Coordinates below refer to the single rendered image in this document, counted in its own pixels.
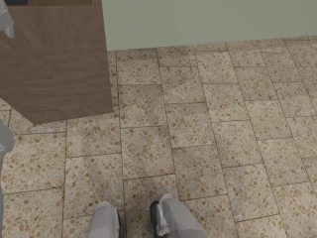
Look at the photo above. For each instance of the robot right shin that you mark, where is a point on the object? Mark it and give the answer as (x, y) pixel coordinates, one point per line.
(162, 230)

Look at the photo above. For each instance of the left robot hand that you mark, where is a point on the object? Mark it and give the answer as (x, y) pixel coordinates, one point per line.
(6, 21)

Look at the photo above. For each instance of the robot left upper arm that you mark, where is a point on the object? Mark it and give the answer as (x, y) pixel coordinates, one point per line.
(7, 143)

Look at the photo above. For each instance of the cabinet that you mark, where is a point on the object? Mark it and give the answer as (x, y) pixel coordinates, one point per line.
(56, 66)

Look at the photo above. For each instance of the robot right foot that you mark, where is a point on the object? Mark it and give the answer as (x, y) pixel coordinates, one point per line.
(154, 221)

